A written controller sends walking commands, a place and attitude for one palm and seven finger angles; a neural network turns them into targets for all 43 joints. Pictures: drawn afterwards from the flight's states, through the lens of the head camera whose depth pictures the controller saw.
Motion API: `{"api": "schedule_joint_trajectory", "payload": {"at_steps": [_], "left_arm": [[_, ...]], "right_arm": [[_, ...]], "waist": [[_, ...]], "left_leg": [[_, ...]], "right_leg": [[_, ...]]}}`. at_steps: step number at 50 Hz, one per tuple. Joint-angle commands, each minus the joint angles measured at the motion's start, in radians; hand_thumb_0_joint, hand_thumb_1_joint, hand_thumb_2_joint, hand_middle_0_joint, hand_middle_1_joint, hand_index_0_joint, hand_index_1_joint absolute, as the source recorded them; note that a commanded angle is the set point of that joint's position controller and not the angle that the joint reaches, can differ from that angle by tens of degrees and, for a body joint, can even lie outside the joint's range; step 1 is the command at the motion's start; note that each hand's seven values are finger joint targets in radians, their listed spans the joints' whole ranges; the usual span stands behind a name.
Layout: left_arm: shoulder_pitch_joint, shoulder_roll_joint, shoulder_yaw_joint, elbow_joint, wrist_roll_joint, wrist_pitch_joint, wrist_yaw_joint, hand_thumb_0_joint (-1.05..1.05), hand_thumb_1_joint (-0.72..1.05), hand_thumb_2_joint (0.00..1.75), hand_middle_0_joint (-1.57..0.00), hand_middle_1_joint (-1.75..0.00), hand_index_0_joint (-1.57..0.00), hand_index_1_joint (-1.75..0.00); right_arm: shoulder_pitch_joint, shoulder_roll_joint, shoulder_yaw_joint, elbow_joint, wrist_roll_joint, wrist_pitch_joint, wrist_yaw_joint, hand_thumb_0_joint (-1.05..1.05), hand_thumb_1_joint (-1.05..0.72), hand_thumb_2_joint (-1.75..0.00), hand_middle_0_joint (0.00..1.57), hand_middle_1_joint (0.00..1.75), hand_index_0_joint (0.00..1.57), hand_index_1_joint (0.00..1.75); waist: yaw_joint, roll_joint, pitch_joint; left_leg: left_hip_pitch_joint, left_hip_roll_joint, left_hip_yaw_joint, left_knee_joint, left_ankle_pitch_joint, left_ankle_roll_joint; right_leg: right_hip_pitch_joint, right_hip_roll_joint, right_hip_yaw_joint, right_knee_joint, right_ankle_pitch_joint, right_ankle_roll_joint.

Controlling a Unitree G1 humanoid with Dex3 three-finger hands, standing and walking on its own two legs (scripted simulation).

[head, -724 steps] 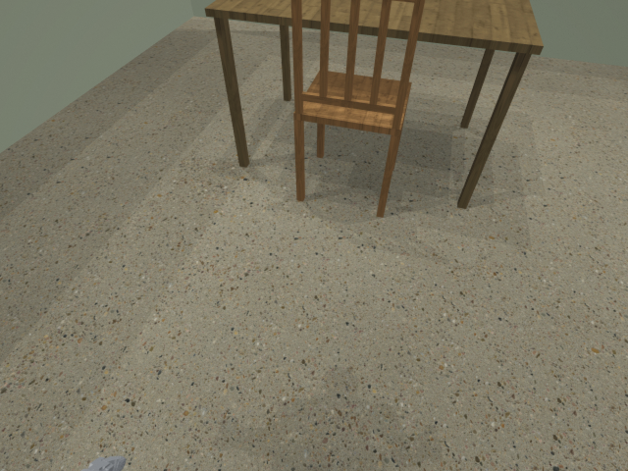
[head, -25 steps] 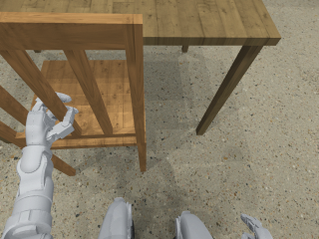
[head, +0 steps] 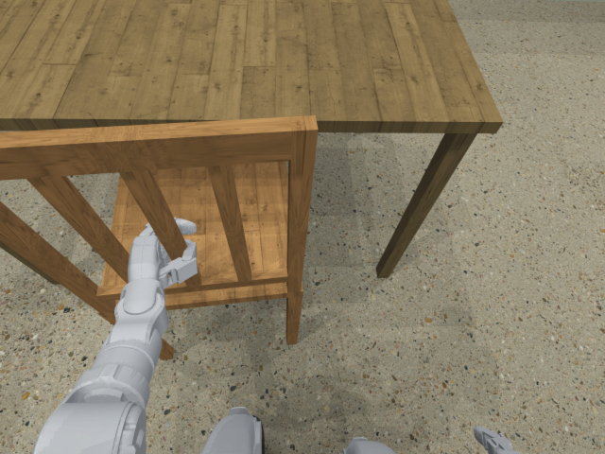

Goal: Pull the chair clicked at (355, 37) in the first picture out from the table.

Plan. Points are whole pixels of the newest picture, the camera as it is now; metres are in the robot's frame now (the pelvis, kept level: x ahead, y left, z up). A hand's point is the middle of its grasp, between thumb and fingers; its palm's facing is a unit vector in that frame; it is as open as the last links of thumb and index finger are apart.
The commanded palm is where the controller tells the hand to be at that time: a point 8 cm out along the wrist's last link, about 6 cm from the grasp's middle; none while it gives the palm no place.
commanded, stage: step backward, pulling the chair out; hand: left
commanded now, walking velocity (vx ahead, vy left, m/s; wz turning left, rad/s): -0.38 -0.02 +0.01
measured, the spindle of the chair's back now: (171, 238) +0.41 +0.20 -0.03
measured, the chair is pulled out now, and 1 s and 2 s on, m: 0.07 0.18 0.32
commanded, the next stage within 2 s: none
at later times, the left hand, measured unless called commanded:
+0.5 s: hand (205, 328) +0.28 +0.14 -0.05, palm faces +0.02 -0.98 -0.19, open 5.5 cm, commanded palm +0.29 +0.18 -0.04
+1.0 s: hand (205, 328) +0.28 +0.14 -0.05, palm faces +0.02 -0.98 -0.19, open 5.6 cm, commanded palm +0.26 +0.18 -0.05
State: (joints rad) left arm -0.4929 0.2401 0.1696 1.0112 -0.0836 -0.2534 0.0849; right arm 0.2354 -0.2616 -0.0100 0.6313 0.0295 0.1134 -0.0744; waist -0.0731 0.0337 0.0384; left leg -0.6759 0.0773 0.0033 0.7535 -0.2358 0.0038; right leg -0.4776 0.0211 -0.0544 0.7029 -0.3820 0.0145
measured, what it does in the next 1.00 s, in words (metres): steps on the spot: left foot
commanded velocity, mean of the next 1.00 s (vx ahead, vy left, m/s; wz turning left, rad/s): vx -0.38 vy -0.01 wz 0.03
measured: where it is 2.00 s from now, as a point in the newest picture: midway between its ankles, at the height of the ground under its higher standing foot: outside the picture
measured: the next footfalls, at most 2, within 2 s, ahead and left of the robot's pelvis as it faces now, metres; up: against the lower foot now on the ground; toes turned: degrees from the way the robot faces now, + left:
left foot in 0.86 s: +0.02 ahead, +0.13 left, +0.00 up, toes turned +0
left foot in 1.32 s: -0.11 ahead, +0.13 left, +0.00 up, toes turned +2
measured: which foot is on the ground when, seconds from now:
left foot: down 0.00-0.72, up 0.74-0.84, down 0.86-1.00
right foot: down 0.00-1.00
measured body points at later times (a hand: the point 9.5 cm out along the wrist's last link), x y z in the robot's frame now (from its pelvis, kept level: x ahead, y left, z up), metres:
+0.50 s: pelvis -0.05 +0.00 +0.01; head +0.00 -0.01 +0.45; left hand +0.28 +0.19 -0.03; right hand +0.05 -0.26 -0.12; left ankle +0.08 +0.12 -0.71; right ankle -0.02 -0.13 -0.71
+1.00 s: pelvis -0.08 +0.00 +0.01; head +0.01 +0.00 +0.45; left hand +0.28 +0.19 -0.03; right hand +0.03 -0.28 -0.11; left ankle -0.02 +0.13 -0.71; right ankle -0.03 -0.13 -0.71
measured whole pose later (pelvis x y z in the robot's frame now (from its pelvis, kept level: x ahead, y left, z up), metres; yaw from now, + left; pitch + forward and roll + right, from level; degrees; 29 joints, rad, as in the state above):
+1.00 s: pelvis -0.08 +0.00 +0.01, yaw +1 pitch +2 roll +0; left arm -0.52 0.18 0.01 1.00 -0.04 -0.20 0.10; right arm 0.17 -0.27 -0.02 0.73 0.03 0.00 -0.11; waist -0.03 0.00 0.19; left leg -0.43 0.01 -0.02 0.61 -0.21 -0.02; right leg -0.42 -0.04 -0.03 0.63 -0.24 0.01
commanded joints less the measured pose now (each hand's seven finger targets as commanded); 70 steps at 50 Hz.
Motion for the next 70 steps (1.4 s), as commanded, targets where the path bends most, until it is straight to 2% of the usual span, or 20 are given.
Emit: {"api": "schedule_joint_trajectory", "payload": {"at_steps": [1,16,20,27,32,34,36,37,39,41,43,45,48,51,55,58,60,64,66,70], "left_arm": [[-0.154,0.193,-0.019,-0.211,0.044,-0.038,0.001,0.0,0.9,0.9,-0.5,-1.45,-0.5,-1.45],[-0.275,0.182,-0.094,-0.153,0.043,-0.067,0.03,0.0,0.9,0.9,-0.5,-1.45,-0.5,-1.45],[-0.285,0.12,-0.138,-0.126,0.044,-0.078,0.029,0.0,0.9,0.9,-0.5,-1.45,-0.5,-1.45],[-0.288,0.092,-0.143,-0.132,0.04,-0.069,0.029,0.0,0.9,0.9,-0.5,-1.45,-0.5,-1.45],[-0.269,0.105,-0.135,-0.141,0.049,-0.056,0.022,0.0,0.9,0.9,-0.5,-1.45,-0.5,-1.45],[-0.277,0.13,-0.124,-0.146,0.051,-0.061,0.024,0.0,0.9,0.9,-0.5,-1.45,-0.5,-1.45],[-0.262,0.18,-0.094,-0.129,0.059,-0.06,0.041,0.0,0.9,0.9,-0.5,-1.45,-0.5,-1.45],[-0.263,0.16,-0.108,-0.13,0.065,-0.054,0.046,0.0,0.9,0.9,-0.5,-1.45,-0.5,-1.45],[-0.276,0.165,-0.092,-0.149,0.064,-0.04,0.044,0.0,0.9,0.9,-0.5,-1.45,-0.5,-1.45],[-0.257,0.165,-0.09,-0.135,0.062,-0.017,0.042,0.0,0.9,0.9,-0.5,-1.45,-0.5,-1.45],[-0.285,0.125,-0.118,-0.171,0.054,-0.016,0.032,0.0,0.9,0.9,-0.5,-1.45,-0.5,-1.45],[-0.319,0.067,-0.16,-0.207,0.059,-0.019,0.017,0.0,0.9,0.9,-0.5,-1.45,-0.5,-1.45],[-0.29,0.05,-0.159,-0.222,0.067,-0.02,0.009,0.0,0.9,0.9,-0.5,-1.45,-0.5,-1.45],[-0.219,0.078,-0.122,-0.232,0.073,-0.022,0.006,0.0,0.9,0.9,-0.5,-1.45,-0.5,-1.45],[-0.195,0.111,-0.099,-0.281,0.066,-0.028,0.005,0.0,0.9,0.9,-0.5,-1.45,-0.5,-1.45],[-0.18,0.169,-0.085,-0.283,0.057,-0.025,0.023,0.0,0.9,0.9,-0.5,-1.45,-0.5,-1.45],[-0.171,0.165,-0.075,-0.269,0.064,-0.005,0.034,0.0,0.9,0.9,-0.5,-1.45,-0.5,-1.45],[-0.186,0.124,-0.098,-0.275,0.053,0.033,0.033,0.0,0.9,0.9,-0.5,-1.45,-0.5,-1.45],[-0.199,0.114,-0.115,-0.282,0.046,0.047,0.034,0.0,0.9,0.9,-0.5,-1.45,-0.5,-1.45],[-0.283,0.047,-0.166,-0.293,0.058,0.021,0.019,0.0,0.9,0.9,-0.5,-1.45,-0.5,-1.45]], "right_arm": [[0.046,-0.134,-0.051,-0.085,-0.001,-0.03,-0.016,0.0,-0.9,-0.9,0.2,0.3,0.2,0.3],[-0.011,-0.141,-0.05,-0.007,0.014,-0.133,-0.062,0.0,-0.9,-0.9,0.2,0.3,0.2,0.3],[-0.017,-0.134,-0.039,0.024,0.009,-0.159,-0.069,0.0,-0.9,-0.9,0.2,0.3,0.2,0.3],[-0.026,-0.139,-0.031,0.036,-0.005,-0.183,-0.066,0.0,-0.9,-0.9,0.2,0.3,0.2,0.3],[-0.019,-0.13,-0.035,0.023,-0.007,-0.198,-0.058,0.0,-0.9,-0.9,0.2,0.3,0.2,0.3],[-0.018,-0.127,-0.041,0.013,-0.006,-0.203,-0.056,0.0,-0.9,-0.9,0.2,0.3,0.2,0.3],[-0.009,-0.124,-0.045,0.034,0.003,-0.201,-0.059,0.0,-0.9,-0.9,0.2,0.3,0.2,0.3],[-0.037,-0.109,-0.034,0.041,-0.004,-0.198,-0.055,0.0,-0.9,-0.9,0.2,0.3,0.2,0.3],[-0.047,-0.104,-0.022,0.048,-0.009,-0.2,-0.055,0.0,-0.9,-0.9,0.2,0.3,0.2,0.3],[-0.043,-0.129,-0.026,0.058,-0.003,-0.193,-0.068,0.0,-0.9,-0.9,0.2,0.3,0.2,0.3],[-0.013,-0.152,-0.043,0.047,0.005,-0.173,-0.068,0.0,-0.9,-0.9,0.2,0.3,0.2,0.3],[-0.004,-0.138,-0.038,0.031,0.002,-0.152,-0.06,0.0,-0.9,-0.9,0.2,0.3,0.2,0.3],[-0.008,-0.132,-0.045,0.012,-0.014,-0.134,-0.038,0.0,-0.9,-0.9,0.2,0.3,0.2,0.3],[0.002,-0.127,-0.05,-0.007,-0.024,-0.131,-0.018,0.0,-0.9,-0.9,0.2,0.3,0.2,0.3],[-0.023,-0.119,-0.053,-0.045,-0.009,-0.127,-0.018,0.0,-0.9,-0.9,0.2,0.3,0.2,0.3],[-0.034,-0.108,-0.054,-0.044,0.007,-0.131,-0.031,0.0,-0.9,-0.9,0.2,0.3,0.2,0.3],[-0.076,-0.102,-0.037,-0.034,-0.008,-0.142,-0.036,0.0,-0.9,-0.9,0.2,0.3,0.2,0.3],[-0.05,-0.111,-0.023,0.001,-0.006,-0.132,-0.051,0.0,-0.9,-0.9,0.2,0.3,0.2,0.3],[-0.052,-0.158,-0.046,-0.021,-0.003,-0.118,-0.065,0.0,-0.9,-0.9,0.2,0.3,0.2,0.3],[-0.058,-0.12,-0.034,-0.038,-0.01,-0.1,-0.053,0.0,-0.9,-0.9,0.2,0.3,0.2,0.3]], "waist": [[0.032,0.188,-0.472],[0.026,-0.035,-0.248],[0.035,-0.029,-0.257],[0.049,0.155,-0.278],[0.045,0.084,-0.276],[0.038,-0.011,-0.246],[0.036,-0.156,-0.261],[0.045,-0.126,-0.261],[0.045,-0.112,-0.29],[0.04,-0.113,-0.289],[0.044,-0.089,-0.332],[0.035,-0.009,-0.392],[0.043,0.168,-0.399],[0.046,0.196,-0.399],[0.042,0.1,-0.369],[0.035,-0.155,-0.373],[0.058,-0.109,-0.355],[0.035,-0.176,-0.361],[0.042,-0.07,-0.305],[0.058,0.171,-0.309]], "left_leg": [[0.451,0.105,-0.166,-0.109,0.492,0.054],[0.417,0.041,-0.08,-0.178,-0.109,0.011],[0.441,0.075,-0.125,-0.243,-0.025,0.033],[0.456,0.189,-0.298,-0.372,-0.121,0.092],[0.365,0.138,-0.191,-0.277,-0.08,0.065],[0.313,0.065,-0.13,-0.184,-0.191,0.024],[0.367,-0.037,-0.039,0.092,-0.137,-0.038],[0.333,-0.045,-0.056,0.156,-0.129,-0.043],[0.273,-0.034,-0.103,0.06,-0.144,-0.042],[0.317,-0.004,-0.102,-0.131,0.054,-0.035],[0.416,0.089,-0.148,-0.223,0.465,0.011],[0.491,0.125,-0.196,-0.203,0.632,0.04],[0.551,0.186,-0.256,-0.226,0.724,0.084],[0.575,0.2,-0.255,-0.201,0.75,0.103],[0.338,0.136,-0.174,-0.163,0.372,0.042],[0.296,-0.051,-0.051,0.115,-0.188,-0.05],[0.25,-0.055,-0.109,0.215,-0.282,-0.044],[0.34,-0.021,-0.084,-0.144,-0.12,-0.036],[0.406,0.074,-0.156,-0.281,0.184,0.016],[0.295,0.186,-0.215,-0.327,0.226,0.086]], "right_leg": [[0.112,-0.05,0.057,-0.069,0.318,-0.011],[0.051,-0.171,0.175,-0.317,-0.089,-0.036],[0.069,-0.116,0.122,-0.243,-0.012,-0.015],[0.056,-0.047,0.071,-0.057,-0.063,-0.032],[0.158,-0.083,0.118,-0.169,-0.028,-0.041],[0.133,-0.159,0.22,-0.28,-0.146,-0.07],[0.057,-0.344,0.376,-0.396,-0.112,-0.151],[0.106,-0.378,0.36,-0.374,0.114,-0.168],[0.29,-0.363,0.26,-0.249,0.555,-0.147],[0.356,-0.31,0.185,-0.158,0.746,-0.09],[0.343,-0.198,0.121,-0.109,0.685,-0.02],[0.315,-0.145,0.091,-0.077,0.61,-0.011],[0.204,-0.084,0.069,-0.004,0.162,-0.022],[0.188,-0.065,0.067,-0.041,0.11,-0.027],[0.348,-0.118,0.107,-0.122,0.359,-0.047],[0.289,-0.386,0.349,-0.323,0.44,-0.162],[0.298,-0.423,0.323,-0.31,0.486,-0.19],[0.376,-0.33,0.181,-0.207,0.616,-0.097],[0.28,-0.203,0.108,-0.177,0.445,-0.027],[0.277,-0.086,0.038,0.028,0.11,-0.012]]}}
